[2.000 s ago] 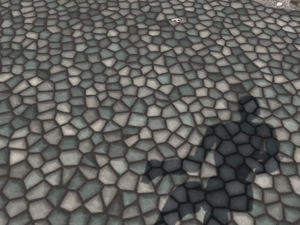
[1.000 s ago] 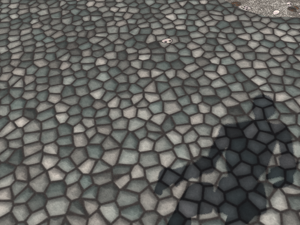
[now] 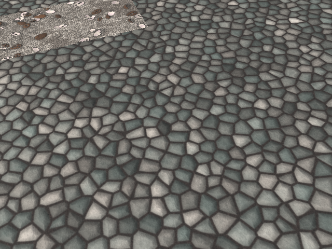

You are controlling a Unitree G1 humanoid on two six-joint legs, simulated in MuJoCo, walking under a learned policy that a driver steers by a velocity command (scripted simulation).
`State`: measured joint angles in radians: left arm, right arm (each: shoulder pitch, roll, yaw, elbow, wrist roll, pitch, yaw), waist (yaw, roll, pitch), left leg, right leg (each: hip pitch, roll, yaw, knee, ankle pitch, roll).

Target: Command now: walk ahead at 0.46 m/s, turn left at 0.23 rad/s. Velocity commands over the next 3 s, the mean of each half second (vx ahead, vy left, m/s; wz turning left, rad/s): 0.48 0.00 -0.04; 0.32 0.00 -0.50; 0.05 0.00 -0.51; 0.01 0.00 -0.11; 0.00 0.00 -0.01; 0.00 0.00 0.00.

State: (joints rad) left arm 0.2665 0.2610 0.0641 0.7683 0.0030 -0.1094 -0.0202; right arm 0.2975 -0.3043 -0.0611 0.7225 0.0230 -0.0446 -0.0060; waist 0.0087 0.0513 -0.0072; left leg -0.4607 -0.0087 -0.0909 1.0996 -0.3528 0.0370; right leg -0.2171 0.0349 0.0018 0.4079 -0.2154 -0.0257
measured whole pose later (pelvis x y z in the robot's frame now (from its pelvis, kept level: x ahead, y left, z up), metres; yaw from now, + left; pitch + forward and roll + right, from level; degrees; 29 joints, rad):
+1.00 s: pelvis +0.48 +0.01 -0.01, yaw -21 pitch +2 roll +1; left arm 0.15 0.31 0.07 0.63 0.00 -0.01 -0.03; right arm 0.13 -0.32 -0.05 0.72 0.00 -0.03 -0.03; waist 0.01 0.01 0.10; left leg -0.49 0.03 -0.07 1.21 -0.47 -0.06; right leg -0.44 0.09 0.02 0.48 -0.08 -0.09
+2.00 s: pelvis +0.54 +0.01 -0.01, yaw -38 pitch -2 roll +1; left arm 0.20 0.21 0.02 0.75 0.02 0.01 0.01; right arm 0.21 -0.27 -0.04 0.86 -0.01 -0.01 -0.02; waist -0.03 0.01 0.03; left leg -0.21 0.05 -0.01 0.47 -0.23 -0.06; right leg -0.18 0.03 0.05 0.51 -0.30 -0.02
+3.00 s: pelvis +0.55 +0.02 +0.00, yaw -37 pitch -1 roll +0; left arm 0.26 0.20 0.01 1.06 0.00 0.00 0.03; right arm 0.25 -0.21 -0.03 1.11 0.00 0.01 -0.05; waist -0.01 0.01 0.04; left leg -0.21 0.05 -0.02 0.47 -0.24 -0.05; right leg -0.15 0.02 0.04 0.47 -0.29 -0.01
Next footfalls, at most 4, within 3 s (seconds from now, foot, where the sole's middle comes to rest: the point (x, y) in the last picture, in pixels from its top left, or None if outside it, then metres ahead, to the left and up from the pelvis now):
0.32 left None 0.34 0.16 -0.78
0.84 right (207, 230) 0.59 -0.10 -0.78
1.30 left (158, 210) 0.68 0.10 -0.78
1.64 right None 0.49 -0.09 -0.78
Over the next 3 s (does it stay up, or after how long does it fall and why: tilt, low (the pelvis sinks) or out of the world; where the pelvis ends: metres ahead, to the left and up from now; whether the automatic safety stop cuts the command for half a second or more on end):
stays up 0.55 0.02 0.00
